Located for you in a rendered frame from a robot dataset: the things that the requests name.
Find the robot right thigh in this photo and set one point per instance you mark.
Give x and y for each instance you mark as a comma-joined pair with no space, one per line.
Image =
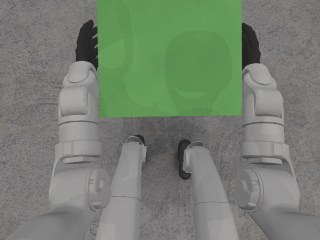
212,214

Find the left robot forearm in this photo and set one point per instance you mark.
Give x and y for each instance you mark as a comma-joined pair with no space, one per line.
77,118

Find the left robot upper arm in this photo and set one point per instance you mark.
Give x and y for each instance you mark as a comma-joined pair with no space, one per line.
76,196

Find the robot left thigh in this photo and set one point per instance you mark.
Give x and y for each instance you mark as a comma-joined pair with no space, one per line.
121,219

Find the carton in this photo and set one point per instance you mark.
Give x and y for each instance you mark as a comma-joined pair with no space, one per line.
169,58

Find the right robot forearm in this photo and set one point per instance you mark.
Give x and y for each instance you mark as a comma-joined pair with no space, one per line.
263,121

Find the right robot upper arm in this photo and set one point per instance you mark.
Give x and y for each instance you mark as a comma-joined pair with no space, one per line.
271,198

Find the robot thigh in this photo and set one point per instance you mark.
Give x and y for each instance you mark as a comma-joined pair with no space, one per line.
212,214
121,219

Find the robot left hand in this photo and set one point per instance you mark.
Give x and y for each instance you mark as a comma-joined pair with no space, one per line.
85,50

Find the robot right hand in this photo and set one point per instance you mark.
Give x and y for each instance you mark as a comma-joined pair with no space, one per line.
250,46

